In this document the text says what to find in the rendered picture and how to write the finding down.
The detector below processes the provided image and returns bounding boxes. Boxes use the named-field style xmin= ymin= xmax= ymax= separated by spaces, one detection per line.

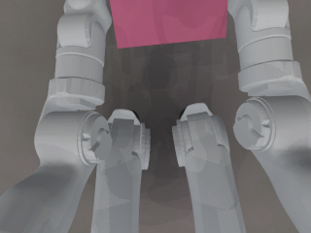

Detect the robot right upper arm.
xmin=232 ymin=95 xmax=311 ymax=233

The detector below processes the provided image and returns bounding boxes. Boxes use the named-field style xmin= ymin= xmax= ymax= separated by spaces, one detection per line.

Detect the robot right forearm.
xmin=227 ymin=0 xmax=311 ymax=102

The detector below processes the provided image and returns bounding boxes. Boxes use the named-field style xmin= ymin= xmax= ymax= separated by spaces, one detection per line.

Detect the right robot shin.
xmin=180 ymin=103 xmax=230 ymax=154

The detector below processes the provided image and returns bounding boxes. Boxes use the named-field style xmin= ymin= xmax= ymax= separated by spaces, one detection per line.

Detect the right robot foot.
xmin=179 ymin=109 xmax=185 ymax=119

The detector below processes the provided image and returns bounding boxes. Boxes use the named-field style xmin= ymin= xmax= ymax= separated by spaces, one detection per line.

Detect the carton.
xmin=110 ymin=0 xmax=228 ymax=49

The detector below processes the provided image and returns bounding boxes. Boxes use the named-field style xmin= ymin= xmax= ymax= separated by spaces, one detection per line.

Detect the robot left upper arm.
xmin=0 ymin=111 xmax=113 ymax=233

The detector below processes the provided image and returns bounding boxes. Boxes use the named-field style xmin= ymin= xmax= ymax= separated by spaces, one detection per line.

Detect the robot left forearm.
xmin=34 ymin=0 xmax=112 ymax=149

